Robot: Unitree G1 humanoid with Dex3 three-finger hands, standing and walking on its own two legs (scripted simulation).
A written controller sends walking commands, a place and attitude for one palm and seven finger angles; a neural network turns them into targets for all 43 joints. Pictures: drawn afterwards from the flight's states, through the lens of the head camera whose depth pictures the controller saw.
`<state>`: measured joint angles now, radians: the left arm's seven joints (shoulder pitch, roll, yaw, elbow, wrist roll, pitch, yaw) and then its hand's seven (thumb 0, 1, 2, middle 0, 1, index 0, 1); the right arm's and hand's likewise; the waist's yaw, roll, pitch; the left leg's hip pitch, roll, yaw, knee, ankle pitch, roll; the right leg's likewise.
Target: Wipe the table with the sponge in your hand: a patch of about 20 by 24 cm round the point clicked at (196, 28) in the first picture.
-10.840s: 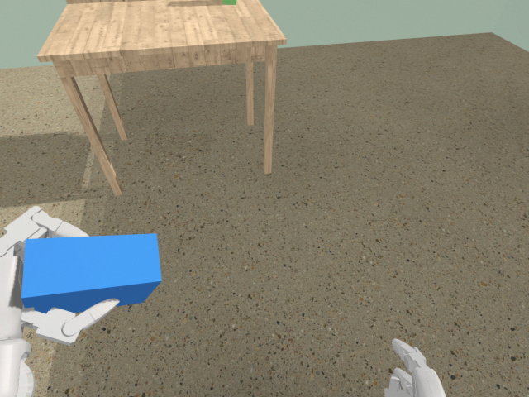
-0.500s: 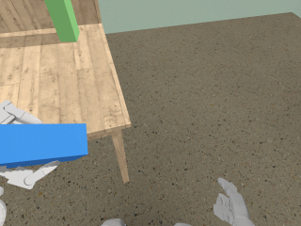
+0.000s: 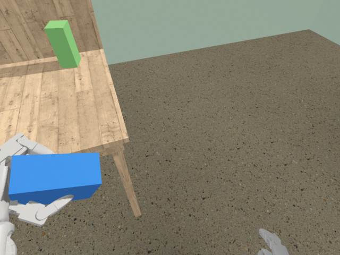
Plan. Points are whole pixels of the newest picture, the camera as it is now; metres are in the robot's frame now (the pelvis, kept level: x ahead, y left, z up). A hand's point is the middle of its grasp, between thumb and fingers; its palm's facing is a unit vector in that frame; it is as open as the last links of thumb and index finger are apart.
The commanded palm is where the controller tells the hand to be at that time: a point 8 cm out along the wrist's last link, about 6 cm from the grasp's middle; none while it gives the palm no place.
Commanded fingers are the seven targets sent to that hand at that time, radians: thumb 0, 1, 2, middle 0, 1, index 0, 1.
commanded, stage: come to a stop and stand still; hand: left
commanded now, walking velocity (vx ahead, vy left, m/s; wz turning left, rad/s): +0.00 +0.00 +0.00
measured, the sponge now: (70, 179) +0.23 +0.19 +0.14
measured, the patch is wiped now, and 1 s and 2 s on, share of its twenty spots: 0.00 0.00 0.00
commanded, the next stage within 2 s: look again from close up in 0.80 s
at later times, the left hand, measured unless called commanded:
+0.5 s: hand (28, 218) +0.15 +0.22 +0.16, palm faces +0.39 -0.83 -0.40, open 10.1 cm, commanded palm +0.10 +0.27 +0.18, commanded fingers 0.00 0.10 1.30 -1.20 -1.60 -1.20 -1.60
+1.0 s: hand out of the picture +0.17 +0.27 +0.18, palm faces +0.46 -0.78 -0.43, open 10.1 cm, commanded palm +0.09 +0.28 +0.18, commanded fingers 0.00 0.10 1.30 -1.20 -1.60 -1.20 -1.60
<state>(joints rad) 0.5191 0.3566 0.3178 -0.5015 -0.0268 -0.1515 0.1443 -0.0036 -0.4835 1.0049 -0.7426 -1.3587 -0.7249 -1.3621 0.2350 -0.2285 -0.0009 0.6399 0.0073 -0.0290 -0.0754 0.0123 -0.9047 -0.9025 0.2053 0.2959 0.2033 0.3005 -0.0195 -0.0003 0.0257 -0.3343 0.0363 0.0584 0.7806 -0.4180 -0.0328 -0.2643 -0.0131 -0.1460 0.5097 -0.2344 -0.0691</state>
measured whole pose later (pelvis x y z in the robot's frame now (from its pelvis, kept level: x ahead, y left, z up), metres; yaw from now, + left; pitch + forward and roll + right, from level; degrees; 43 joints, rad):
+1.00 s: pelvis -0.07 +0.00 +0.00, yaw -1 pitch -2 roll +0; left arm 0.20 0.46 0.40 -0.27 0.00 -0.25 0.09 0.00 -0.48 1.01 -0.75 -1.36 -0.73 -1.36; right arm 0.23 -0.18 0.01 0.65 -0.01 -0.11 -0.04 0.01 -0.90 -0.90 0.21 0.30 0.20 0.30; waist 0.06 -0.02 0.07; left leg -0.24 0.01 0.04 0.56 -0.28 0.01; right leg -0.33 0.03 -0.12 0.46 -0.10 -0.08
